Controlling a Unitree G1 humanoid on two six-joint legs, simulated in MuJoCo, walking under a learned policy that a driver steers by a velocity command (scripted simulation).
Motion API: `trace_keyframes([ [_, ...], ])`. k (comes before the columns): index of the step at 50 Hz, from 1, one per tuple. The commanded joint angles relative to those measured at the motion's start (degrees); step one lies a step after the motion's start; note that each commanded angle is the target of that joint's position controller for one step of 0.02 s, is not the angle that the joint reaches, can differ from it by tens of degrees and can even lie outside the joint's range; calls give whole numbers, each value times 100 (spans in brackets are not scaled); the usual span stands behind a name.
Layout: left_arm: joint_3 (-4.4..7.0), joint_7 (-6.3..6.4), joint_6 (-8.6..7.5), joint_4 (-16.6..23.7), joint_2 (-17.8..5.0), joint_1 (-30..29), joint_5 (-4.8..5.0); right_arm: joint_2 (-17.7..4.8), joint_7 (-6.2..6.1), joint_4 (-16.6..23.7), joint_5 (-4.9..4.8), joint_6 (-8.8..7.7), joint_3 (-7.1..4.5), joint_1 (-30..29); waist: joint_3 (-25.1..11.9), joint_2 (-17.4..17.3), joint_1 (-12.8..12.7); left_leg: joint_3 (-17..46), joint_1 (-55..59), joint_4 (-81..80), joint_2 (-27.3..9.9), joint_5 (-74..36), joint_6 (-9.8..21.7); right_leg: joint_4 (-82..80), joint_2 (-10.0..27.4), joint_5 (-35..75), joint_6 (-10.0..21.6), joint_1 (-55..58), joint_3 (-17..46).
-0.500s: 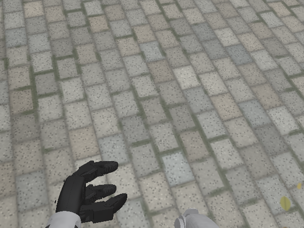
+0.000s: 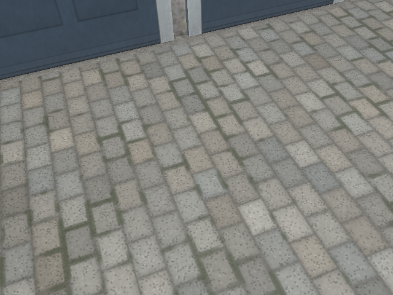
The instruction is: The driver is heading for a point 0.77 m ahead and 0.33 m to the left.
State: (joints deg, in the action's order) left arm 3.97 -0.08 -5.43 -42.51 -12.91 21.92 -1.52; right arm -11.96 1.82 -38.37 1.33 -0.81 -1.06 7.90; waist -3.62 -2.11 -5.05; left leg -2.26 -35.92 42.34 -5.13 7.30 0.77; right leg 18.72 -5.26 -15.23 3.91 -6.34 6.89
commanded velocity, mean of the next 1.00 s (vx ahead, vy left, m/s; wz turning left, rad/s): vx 0.48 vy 0.00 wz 0.49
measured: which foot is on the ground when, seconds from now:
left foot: up 0.00-0.08, down 0.10-0.56, up 0.58-1.00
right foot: down 0.00-0.12, up 0.14-0.54, down 0.56-1.00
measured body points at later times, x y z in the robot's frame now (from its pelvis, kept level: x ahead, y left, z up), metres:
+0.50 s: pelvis +0.29 +0.08 -0.01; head +0.32 +0.10 +0.44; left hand +0.47 +0.34 -0.09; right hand +0.34 -0.18 -0.13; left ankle +0.12 +0.13 -0.74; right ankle +0.48 +0.01 -0.72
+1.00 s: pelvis +0.54 +0.19 -0.01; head +0.56 +0.20 +0.44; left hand +0.39 +0.41 -0.14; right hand +0.85 +0.11 -0.09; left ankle +0.61 +0.36 -0.71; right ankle +0.49 +0.03 -0.74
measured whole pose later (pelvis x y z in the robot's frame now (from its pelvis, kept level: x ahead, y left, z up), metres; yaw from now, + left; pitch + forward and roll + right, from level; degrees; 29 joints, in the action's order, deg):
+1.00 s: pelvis +0.54 +0.19 -0.01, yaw +33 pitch +2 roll -2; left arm 2.8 0.1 -4.8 -47.9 -15.2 24.0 -1.4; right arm -14.9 4.6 -35.9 2.2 0.6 -2.2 4.9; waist 0.4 -1.8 -4.0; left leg -2.7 -36.0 40.1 -3.9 6.2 3.9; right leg 16.0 1.2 -19.9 -1.4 2.3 -14.1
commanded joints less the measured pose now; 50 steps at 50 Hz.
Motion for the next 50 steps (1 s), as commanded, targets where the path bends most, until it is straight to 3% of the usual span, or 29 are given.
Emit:
trace_keyframes([
  [1, 216, 31, -93, 241, -892, 11, -3, -412, 54, 617, -50, -152, -150, -787, 547, 969, 37, -114, 428, -752, 168, 482, 260, -679, 1616, 478, 737, 79, 844],
  [3, 214, 64, -85, 181, -975, -17, -8, -498, -16, 411, -34, -185, -238, -71, 340, 761, 404, -296, 1456, -1377, 572, 643, 435, 152, 1593, 2200, 514, 158, 518],
  [4, 182, 64, -73, 165, -883, 2, -7, -634, -91, 181, 21, -245, -319, 611, -42, 391, 694, -268, 2348, -1640, 724, 542, 540, 1225, 1336, 3154, 359, 74, 90],
  [5, 119, 87, -81, 257, -735, -31, -11, -930, -162, 38, 99, -316, -412, 1501, -664, -33, 1091, 598, 3587, -1638, 37, 894, 768, 2582, 1116, 2732, 172, -671, -258],
  [6, 7, 85, -100, 605, -319, 123, 119, -1648, -176, 84, 215, -361, -537, 1844, -977, -1297, 932, 3093, 4895, -2071, -1338, 1093, 1418, 4370, 320, 456, -243, -2615, -890],
  [7, 56, 72, -108, 673, -591, 70, -27, -1517, -90, 18, -24, -318, -560, 1759, -783, -1584, 836, 4697, 4954, -2851, -1535, 951, 1782, 5168, 82, -1137, -302, -3830, -575],
  [8, 93, 24, -92, 666, -764, -350, -54, -1158, -78, 98, -76, -288, -483, 1382, -204, -668, 737, 3789, 4463, -2700, -1321, 923, 1755, 5627, 522, -583, -277, -4118, -333],
  [9, 57, -48, -119, 701, -756, -659, -83, -950, -88, 143, -111, -282, -427, 1201, -43, -105, 757, 3061, 3901, -2665, -1031, 586, 1648, 5518, 683, -157, -293, -3975, -347],
  [10, 23, -106, -107, 733, -669, -766, -107, -874, -83, 136, -83, -288, -392, 1085, 82, 15, 628, 2549, 3467, -2741, -730, 245, 1479, 5189, 817, 22, -317, -3754, -325],
  [12, -30, -155, 62, 695, -570, -713, -188, -854, -122, 84, -112, -371, -358, 1072, 188, -140, 450, 2089, 3048, -2886, -393, -530, 1366, 4818, 863, 71, -477, -3466, -447],
  [15, -103, -147, 216, 774, -491, -1020, -166, -1006, -185, -84, -141, -450, -394, 1425, 351, -143, 470, 1889, 2940, -2952, -295, -1360, 1403, 4299, 845, 108, -620, -3691, -623],
  [19, -248, -195, 205, 1007, -308, -1993, -91, -1040, -173, -252, -116, -400, -407, 1718, 576, -244, 766, 1621, 2770, -2929, 53, -1717, 1217, 2612, 676, 1018, -645, -3378, -799],
  [22, -269, -198, 161, 1140, -347, -2471, -10, -1168, -192, -356, -121, -359, -443, 1943, 501, -245, 946, 1804, 2956, -2677, -63, -2308, 1097, 1837, 507, 1456, -532, -2915, -853],
  [25, -192, -113, 91, 1044, -584, -2039, 7, -1289, -239, -322, -119, -354, -468, 1722, 321, -202, 683, 2056, 3080, -2161, -179, -2990, 871, 1319, 340, 1233, -289, -1941, -731],
  [26, -125, -50, 58, 901, -718, -1537, -15, -1354, -229, -300, -118, -364, -486, 1604, 89, -147, 451, 2004, 3056, -1601, -79, -3588, 762, 1193, 201, 970, -199, -1271, -788],
  [27, -62, 21, -5, 717, -851, -781, -56, -1341, -197, -282, -142, -383, -482, 1510, -349, 73, 62, 1777, 2757, -591, 204, -3493, 619, 962, 333, 1095, -48, -181, -712],
  [28, 35, 140, -45, 719, -1221, 103, -168, -1019, -152, -93, -157, -404, -398, 1522, -1116, 470, -288, 1537, 2003, 929, 475, -1950, 500, 886, 1516, -35, 226, 1126, 444],
  [29, 125, 181, -4, 755, -1696, 160, -304, -457, -180, 32, -287, -362, -286, 2235, -1749, 1645, 139, 841, 393, 2649, 1282, 2322, 350, 509, 3133, -293, 849, 2428, 2957],
  [30, 131, 160, 72, 759, -1441, -15, -143, -992, -209, -28, -87, -277, -353, 2194, -1666, 1452, 140, 776, -274, 3348, 1037, 2274, 397, 5, 3120, -1047, 1144, 2081, 4038],
  [31, 6, 151, 89, 787, -919, -397, -76, -1036, -183, -15, 0, -221, -380, 1722, -805, 797, 219, 774, -416, 3418, 729, 1663, 394, -120, 2831, -1296, 996, 1310, 3072],
  [32, -70, 117, 78, 726, -618, -588, -36, -975, -121, 48, 38, -195, -358, 1361, -316, 461, 256, 719, -326, 3166, 554, 1291, 370, -226, 2514, -901, 828, 646, 2200],
  [33, -95, 107, 57, 636, -553, -602, -38, -899, -51, 82, 49, -143, -351, 1244, -54, 586, 351, 715, -210, 2966, 416, 1178, 323, -377, 2272, -393, 663, 232, 1567],
  [34, -93, 114, 33, 545, -554, -568, -12, -845, 15, 85, 99, -67, -340, 1264, 144, 760, 451, 699, -63, 2815, 311, 1160, 252, -516, 2104, 66, 586, -132, 1075],
  [36, -81, 73, -61, 409, -564, -471, 35, -758, 90, 80, 132, 60, -319, 1253, 246, 777, 550, 622, 21, 2654, 237, 1137, 172, -670, 2051, 866, 595, -403, 516],
  [39, -31, 35, -135, 218, -717, -364, 33, -688, 146, 273, 146, 116, -281, 731, 407, 682, 563, 620, -384, 2305, 103, 634, 51, -1003, 2120, 1154, 686, -404, -90],
  [42, -7, 2, -124, 62, -791, -322, 10, -623, 184, 401, 103, 116, -234, 247, 550, 641, 529, 510, -477, 1570, 26, -87, 19, -1091, 1984, 1317, 575, -346, -764],
  [45, 34, 5, -105, -43, -916, -243, 18, -544, 250, 542, 66, 77, -177, -328, 660, 642, 390, 175, -60, 442, 45, -589, 120, -1064, 1873, 1424, 378, -315, -1323],
  [48, 92, 37, -29, -188, -1087, 20, 22, -584, 294, 690, 67, 62, -177, -741, 788, 658, 224, -176, 154, -233, 137, -288, 315, -932, 2004, 1603, 272, 148, -1544],
  [50, 119, 65, 61, -298, -1205, 195, 18, -649, 279, 757, 111, 49, -212, -772, 762, 705, 210, -395, 319, -524, 348, 288, 507, -437, 2100, 2642, 205, 619, -1716],
])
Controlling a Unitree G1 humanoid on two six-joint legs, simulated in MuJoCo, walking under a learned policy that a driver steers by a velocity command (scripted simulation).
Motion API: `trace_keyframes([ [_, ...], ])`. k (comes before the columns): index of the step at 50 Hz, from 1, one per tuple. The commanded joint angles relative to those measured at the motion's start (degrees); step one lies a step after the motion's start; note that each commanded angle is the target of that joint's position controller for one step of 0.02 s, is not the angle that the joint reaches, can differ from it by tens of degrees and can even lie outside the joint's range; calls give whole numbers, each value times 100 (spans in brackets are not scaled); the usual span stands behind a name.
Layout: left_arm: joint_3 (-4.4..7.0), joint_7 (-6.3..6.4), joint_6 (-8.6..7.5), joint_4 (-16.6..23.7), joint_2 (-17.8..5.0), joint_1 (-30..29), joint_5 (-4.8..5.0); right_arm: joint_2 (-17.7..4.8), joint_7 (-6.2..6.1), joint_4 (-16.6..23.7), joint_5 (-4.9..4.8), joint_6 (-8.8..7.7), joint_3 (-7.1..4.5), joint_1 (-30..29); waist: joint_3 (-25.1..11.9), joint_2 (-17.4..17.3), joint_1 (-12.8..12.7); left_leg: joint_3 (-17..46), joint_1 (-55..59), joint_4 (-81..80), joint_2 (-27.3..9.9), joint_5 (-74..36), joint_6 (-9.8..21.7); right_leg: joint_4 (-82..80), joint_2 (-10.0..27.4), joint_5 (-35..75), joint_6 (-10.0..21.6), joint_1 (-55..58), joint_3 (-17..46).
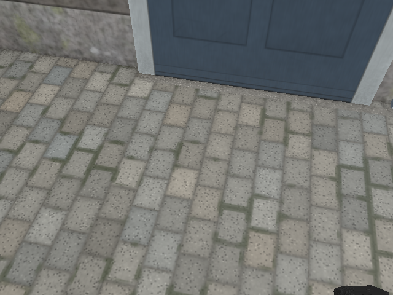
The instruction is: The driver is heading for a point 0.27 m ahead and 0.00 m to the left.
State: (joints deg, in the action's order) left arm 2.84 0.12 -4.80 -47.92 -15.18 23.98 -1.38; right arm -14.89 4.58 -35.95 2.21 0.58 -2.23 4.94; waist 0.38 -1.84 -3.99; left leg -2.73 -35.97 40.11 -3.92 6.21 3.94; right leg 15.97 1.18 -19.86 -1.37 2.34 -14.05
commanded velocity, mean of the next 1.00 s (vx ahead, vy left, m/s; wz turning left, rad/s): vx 0.14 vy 0.00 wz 0.16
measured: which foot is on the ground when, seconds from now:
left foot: up 0.00-0.04, down 0.06-1.00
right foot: down 0.00-0.08, up 0.10-0.50, down 0.52-1.00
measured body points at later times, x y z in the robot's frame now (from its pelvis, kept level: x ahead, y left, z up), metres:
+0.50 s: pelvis +0.21 +0.04 +0.00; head +0.23 +0.04 +0.45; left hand +0.28 +0.29 -0.12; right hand +0.30 -0.21 -0.13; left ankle +0.16 +0.10 -0.73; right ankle +0.30 -0.06 -0.72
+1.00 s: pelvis +0.25 +0.02 +0.01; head +0.25 +0.02 +0.46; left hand +0.27 +0.27 -0.14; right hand +0.28 -0.22 -0.15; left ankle +0.17 +0.11 -0.73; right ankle +0.29 -0.06 -0.73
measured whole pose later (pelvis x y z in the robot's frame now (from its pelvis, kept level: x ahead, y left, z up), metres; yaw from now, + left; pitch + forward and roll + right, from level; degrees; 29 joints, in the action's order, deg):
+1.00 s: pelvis +0.25 +0.02 +0.01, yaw +7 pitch -2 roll +0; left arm 0.9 1.9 0.0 -58.3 -11.3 13.1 -0.4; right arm -11.0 -2.6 -60.7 0.7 0.1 -0.2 17.6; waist 1.8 -0.3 -0.1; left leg -0.1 -1.7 21.4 2.4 17.9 2.5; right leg 23.9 -2.1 -9.7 2.9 -12.4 -2.7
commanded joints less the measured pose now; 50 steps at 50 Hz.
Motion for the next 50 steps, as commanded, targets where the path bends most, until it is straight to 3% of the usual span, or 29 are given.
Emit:
trace_keyframes([
  [1, 245, 65, 46, 194, -1058, 41, 1, -408, -32, 490, 44, -98, -129, -317, 214, 725, 186, -479, 605, -389, 447, 783, 310, 371, 1474, 4187, 700, -49, 246],
  [2, 260, 81, 97, 166, -1149, 70, -2, -476, -78, 374, 76, -133, -182, 157, -84, 711, 410, -559, 1189, -557, 730, 1011, 446, 1262, 1450, 5102, 667, 1, 101],
  [3, 226, 97, 141, 169, -1105, 83, 18, -568, -156, 40, 148, -208, -261, 1174, -620, 433, 855, -488, 2456, -1006, 979, 709, 588, 2655, 1254, 5131, 532, -418, -77],
  [4, 111, 63, 133, 382, -754, 260, 88, -1039, -258, -82, 221, -242, -403, 1929, -1406, -297, 1098, 1072, 4245, -1170, -168, 1203, 937, 4472, 1026, 3212, 300, -1987, -79],
  [5, 43, -1, 105, 793, -396, 181, 97, -1659, -342, 80, -26, -217, -539, 1700, -1927, -1619, 793, 4161, 5229, -1871, -1873, -774, 1695, 6486, -135, -1227, -40, -3880, 323],
  [6, 129, 25, 132, 822, -784, -318, 33, -1502, -410, 101, -183, -188, -533, 1880, -2006, -465, 1097, 3716, 5208, -1797, -1821, -2894, 1736, 6746, 58, -852, -6, -4169, 1296],
  [7, 41, 27, 112, 820, -522, -545, 156, -1201, -482, -65, -172, -222, -438, 1695, -1427, -268, 905, 2631, 4691, -1527, -1657, -4251, 1679, 6678, 267, -494, 23, -4200, 1400],
  [8, -26, 41, 100, 744, -386, -516, 142, -814, -501, -154, -185, -242, -317, 1497, -898, -3, 672, 2014, 3950, -1611, -1330, -4403, 1345, 6052, 433, -332, 63, -4002, 1426],
  [9, -12, 38, 170, 715, -406, -514, 47, -620, -509, -182, -213, -260, -238, 1273, -617, -20, 461, 1702, 3441, -1766, -1052, -4136, 1114, 5653, 518, -298, 71, -3783, 1477],
  [11, 14, 16, 371, 505, -458, -158, -53, -466, -473, -184, -204, -302, -143, 1008, -564, -95, 194, 1295, 2811, -2037, -823, -4318, 967, 5269, 411, -122, 56, -3170, 1429],
  [14, -13, -12, 463, 399, -293, -121, -14, -604, -445, -347, -149, -372, -155, 1035, -572, -71, 83, 908, 2640, -2217, -667, -4571, 986, 4668, 259, 292, 36, -3040, 1339],
  [17, -63, -9, 466, 416, -161, -510, -20, -494, -462, -503, -159, -358, -96, 1091, -433, -253, 186, 622, 2633, -2245, -453, -4151, 821, 3673, 235, 811, 69, -2937, 1296],
  [22, -86, 75, 460, 418, -152, -967, 8, -460, -482, -784, -120, -304, -64, 1387, -294, -335, 449, 737, 2777, -2046, -576, -3637, 776, 2535, 78, 1032, 209, -2466, 1249],
  [25, -92, 126, 396, 301, -96, -789, -5, -426, -529, -886, -160, -256, -31, 1240, -101, -201, 308, 959, 2611, -1685, -603, -2815, 643, 1493, -29, 1109, 396, -1819, 1247],
  [26, -100, 144, 333, 235, -120, -635, -32, -375, -555, -920, -183, -258, -10, 1246, -110, 19, 218, 979, 2403, -1497, -446, -2039, 427, 800, 122, 2000, 462, -1247, 1463],
  [27, -48, 187, 259, 178, -446, -449, -56, -226, -578, -897, -131, -278, 36, 1453, -327, 479, 345, 864, 2195, -1194, -129, -877, 198, 740, 803, 3515, 547, -655, 2150],
  [28, -11, 206, 264, 197, -723, -561, 10, -8, -583, -1050, -152, -249, 55, 2218, -521, 1264, 779, 562, 2058, -941, 419, 1218, 67, 887, 1573, 4964, 1118, -411, 2829],
  [29, -63, 196, 315, 207, -442, -693, 107, -130, -630, -1276, -153, -124, 43, 2188, -641, 1259, 560, 400, 2298, -855, 588, 1824, -10, 738, 1738, 4505, 1525, -786, 3121],
  [31, -168, 158, 371, 244, -194, -1165, 58, -162, -627, -1308, -144, -15, 43, 1816, -369, 1014, 672, 501, 2787, -1406, 525, 1410, -25, 434, 1240, 2962, 1156, -1483, 2806],
  [33, -153, 171, 401, 162, -223, -1188, 72, -263, -591, -1374, -105, -4, 37, 1594, 29, 789, 553, 783, 2826, -1890, 252, 770, -11, 401, 696, 1842, 688, -1749, 2276],
  [35, -101, 183, 393, -31, -302, -978, 115, -244, -608, -1564, -136, -58, 46, 1618, 61, 416, 444, 846, 2678, -1999, 105, 296, -5, 570, 496, 2105, 600, -1305, 2044],
  [38, -81, 181, 370, -241, -263, -900, 118, -186, -672, -1783, -164, -116, 69, 1581, -104, 197, 381, 836, 2709, -2130, 55, 12, -47, 717, 527, 2716, 660, -853, 2006],
  [50, -111, 198, 452, -996, -104, -938, 96, -47, -743, -2482, -148, -79, 150, 1606, 247, 149, 377, 831, 2781, -2284, -54, 121, -12, 495, 419, 2129, 597, -992, 1961],
])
